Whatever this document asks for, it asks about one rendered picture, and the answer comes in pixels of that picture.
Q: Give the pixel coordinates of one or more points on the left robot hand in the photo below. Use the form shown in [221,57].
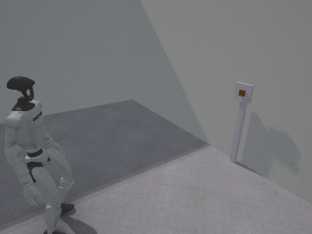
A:
[57,147]

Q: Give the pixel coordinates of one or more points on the robot left forearm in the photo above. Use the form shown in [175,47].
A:
[47,138]

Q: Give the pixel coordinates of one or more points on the robot right upper arm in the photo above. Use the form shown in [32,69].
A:
[13,124]

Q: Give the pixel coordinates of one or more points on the robot left upper arm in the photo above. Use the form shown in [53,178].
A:
[38,102]

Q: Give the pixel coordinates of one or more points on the panel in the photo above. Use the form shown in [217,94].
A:
[244,101]

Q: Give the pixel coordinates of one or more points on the robot left shin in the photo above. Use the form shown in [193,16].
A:
[63,192]

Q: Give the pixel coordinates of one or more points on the robot right shin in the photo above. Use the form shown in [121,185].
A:
[52,219]

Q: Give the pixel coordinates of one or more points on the robot shin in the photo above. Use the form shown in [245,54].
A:
[63,192]
[52,219]

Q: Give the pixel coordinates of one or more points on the right robot hand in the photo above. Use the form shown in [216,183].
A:
[32,191]

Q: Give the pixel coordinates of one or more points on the button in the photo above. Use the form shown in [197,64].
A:
[242,93]

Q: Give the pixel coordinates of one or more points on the robot right forearm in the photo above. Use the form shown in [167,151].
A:
[22,172]

